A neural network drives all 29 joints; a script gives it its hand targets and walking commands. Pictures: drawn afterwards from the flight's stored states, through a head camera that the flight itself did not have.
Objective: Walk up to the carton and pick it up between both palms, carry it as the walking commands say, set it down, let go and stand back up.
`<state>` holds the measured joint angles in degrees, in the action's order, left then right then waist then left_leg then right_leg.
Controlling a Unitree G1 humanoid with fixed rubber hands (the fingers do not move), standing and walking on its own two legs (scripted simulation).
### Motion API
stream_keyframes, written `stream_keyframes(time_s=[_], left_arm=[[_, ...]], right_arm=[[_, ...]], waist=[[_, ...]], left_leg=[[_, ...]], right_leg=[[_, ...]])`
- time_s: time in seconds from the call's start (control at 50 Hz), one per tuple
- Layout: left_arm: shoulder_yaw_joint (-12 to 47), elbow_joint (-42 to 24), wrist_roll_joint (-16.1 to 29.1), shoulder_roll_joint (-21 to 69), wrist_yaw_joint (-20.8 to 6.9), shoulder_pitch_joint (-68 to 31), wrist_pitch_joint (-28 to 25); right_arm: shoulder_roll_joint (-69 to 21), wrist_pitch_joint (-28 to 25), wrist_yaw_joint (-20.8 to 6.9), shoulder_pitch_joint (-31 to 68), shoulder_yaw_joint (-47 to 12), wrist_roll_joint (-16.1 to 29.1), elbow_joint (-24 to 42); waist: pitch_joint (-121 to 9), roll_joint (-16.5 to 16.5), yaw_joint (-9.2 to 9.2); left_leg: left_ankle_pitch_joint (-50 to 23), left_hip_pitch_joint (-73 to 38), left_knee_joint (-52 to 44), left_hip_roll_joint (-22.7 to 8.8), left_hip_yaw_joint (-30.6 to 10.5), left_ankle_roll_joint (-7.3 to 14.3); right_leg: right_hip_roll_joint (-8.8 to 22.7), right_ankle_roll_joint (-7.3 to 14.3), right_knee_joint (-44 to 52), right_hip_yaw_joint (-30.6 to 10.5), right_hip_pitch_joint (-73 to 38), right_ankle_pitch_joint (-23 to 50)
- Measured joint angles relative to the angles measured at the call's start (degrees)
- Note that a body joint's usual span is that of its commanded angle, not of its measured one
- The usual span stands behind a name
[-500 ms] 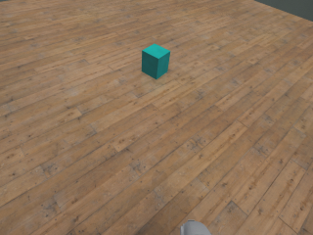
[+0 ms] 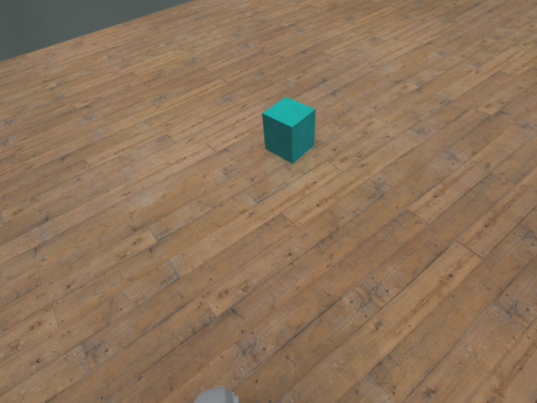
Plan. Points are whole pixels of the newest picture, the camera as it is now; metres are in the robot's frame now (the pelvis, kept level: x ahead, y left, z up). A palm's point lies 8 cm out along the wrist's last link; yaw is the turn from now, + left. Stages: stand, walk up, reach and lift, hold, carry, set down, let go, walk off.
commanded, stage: walk up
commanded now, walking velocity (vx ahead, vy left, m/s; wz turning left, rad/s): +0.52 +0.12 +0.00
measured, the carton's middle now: (289, 130) +1.57 -0.03 -0.66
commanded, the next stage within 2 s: none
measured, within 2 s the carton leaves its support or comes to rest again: neither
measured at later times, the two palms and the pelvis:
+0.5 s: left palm (124, 334) +0.28 +0.32 -0.16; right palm (398, 341) +0.25 -0.19 -0.11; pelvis +0.25 +0.07 +0.00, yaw -1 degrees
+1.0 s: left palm (196, 209) +0.57 +0.21 -0.13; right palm (408, 232) +0.50 -0.28 -0.16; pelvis +0.50 -0.04 -0.01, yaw +0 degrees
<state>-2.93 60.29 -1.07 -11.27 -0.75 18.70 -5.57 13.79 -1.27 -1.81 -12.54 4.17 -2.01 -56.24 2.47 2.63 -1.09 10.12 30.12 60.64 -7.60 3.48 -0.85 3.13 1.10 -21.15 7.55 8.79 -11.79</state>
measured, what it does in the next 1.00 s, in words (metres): walks ahead: left foot, then right foot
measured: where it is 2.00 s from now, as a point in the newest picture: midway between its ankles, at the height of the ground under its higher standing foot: (294, 235)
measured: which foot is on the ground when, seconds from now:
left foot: up 0.00-0.26, down 0.28-0.86, up 0.88-1.00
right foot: down 0.00-0.30, up 0.32-0.82, down 0.84-1.00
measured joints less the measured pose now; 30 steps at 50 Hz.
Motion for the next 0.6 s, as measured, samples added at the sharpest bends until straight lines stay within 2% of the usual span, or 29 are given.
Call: stream_keyframes(time_s=[0.16,0.26,0.28,0.3,0.34,0.36,0.4,0.48,0.6], left_arm=[[0.5,1.7,0.1,1.2,0.7,8.6,-0.1],[0.5,3.8,0.4,1.1,0.9,10.6,0.7],[0.5,4.2,0.5,1.2,0.9,11.1,0.9],[0.7,4.7,0.5,1.1,1.0,10.9,1.2],[0.4,4.5,0.2,0.5,0.9,8.4,2.0],[0.2,3.9,0.0,-0.1,0.9,6.9,2.2],[-0.2,2.3,0.0,-1.2,0.6,4.0,2.2],[-0.8,-0.8,-0.5,-2.6,-0.4,-1.7,3.7],[-0.9,-3.4,-0.8,-2.5,-2.2,-8.7,5.8]], right_arm=[[-0.8,1.0,-1.5,8.0,-0.9,1.0,2.1],[-2.4,-0.5,-1.2,11.7,-1.8,0.9,3.2],[-2.4,-1.2,-0.9,11.9,-1.9,0.7,3.2],[-2.4,-2.0,-0.4,12.0,-1.8,0.3,3.1],[-2.5,-2.7,0.6,10.5,-1.8,0.3,2.2],[-2.4,-2.7,1.0,8.9,-1.9,0.4,1.4],[-2.0,-2.7,1.4,5.2,-1.8,0.4,-0.6],[-1.6,-3.2,1.6,-2.6,-1.5,0.6,-3.6],[-2.7,-3.5,2.0,-12.3,-1.4,0.8,-5.6]], waist=[[0.3,-0.6,-3.65],[0.2,-2.2,-4.27],[0.0,-2.4,-4.09],[0.0,-2.7,-3.5],[0.6,-3.9,-2.54],[0.6,-4.2,-2.19],[0.5,-4.8,-1.09],[0.7,-5.5,1.69],[1.1,-5.5,4.33]], left_leg=[[-7.0,2.1,-19.7,0.6,1.5,-1.5],[-3.2,-2.6,-28.6,1.9,4.6,-0.4],[-2.2,-4.8,-30.3,2.2,5.3,0.0],[-4.4,-5.1,-29.8,2.6,5.7,1.5],[-0.8,-4.8,-25.5,2.7,6.0,3.1],[0.9,-6.1,-25.7,2.6,6.0,3.3],[1.7,-9.7,-28.9,2.5,6.1,2.6],[1.4,-16.5,-35.6,2.8,5.9,2.4],[3.2,-24.3,-40.7,2.5,5.4,1.1]], right_leg=[[0.7,-2.4,7.5,-0.2,-10.3,-2.6],[1.8,-4.9,5.4,0.0,-13.7,-8.6],[2.2,-5.1,1.8,-0.3,-13.0,-11.2],[2.9,-4.4,-4.9,-0.6,-10.7,-14.1],[2.1,-2.5,-24.8,-5.1,-2.3,-16.4],[1.2,-1.8,-33.0,-6.5,2.0,-15.0],[0.8,-1.1,-42.3,-6.9,9.0,-9.8],[2.5,-1.8,-43.8,-6.1,18.6,-1.7],[4.1,-3.6,-33.9,-5.3,25.1,6.7]])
